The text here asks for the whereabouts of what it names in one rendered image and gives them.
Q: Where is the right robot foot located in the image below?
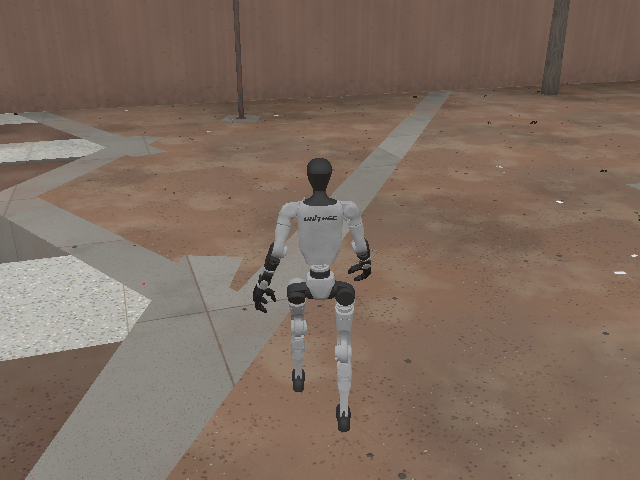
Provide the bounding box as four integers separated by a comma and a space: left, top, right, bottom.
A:
336, 404, 351, 432

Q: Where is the left robot hand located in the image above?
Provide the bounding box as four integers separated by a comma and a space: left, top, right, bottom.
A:
253, 284, 276, 313

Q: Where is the left robot forearm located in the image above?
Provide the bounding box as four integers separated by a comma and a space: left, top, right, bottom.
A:
256, 242, 280, 290

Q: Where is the right robot upper arm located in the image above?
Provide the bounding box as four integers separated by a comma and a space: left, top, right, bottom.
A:
340, 201, 368, 253

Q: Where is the right robot forearm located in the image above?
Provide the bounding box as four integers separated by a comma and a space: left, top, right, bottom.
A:
356, 238, 371, 269

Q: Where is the humanoid robot torso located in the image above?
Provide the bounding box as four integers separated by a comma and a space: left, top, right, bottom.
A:
296, 196, 343, 300

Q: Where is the left robot upper arm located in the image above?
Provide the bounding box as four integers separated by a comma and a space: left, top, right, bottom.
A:
271, 201, 299, 259

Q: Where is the right robot hand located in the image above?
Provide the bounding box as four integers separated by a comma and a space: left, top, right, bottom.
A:
348, 263, 371, 281

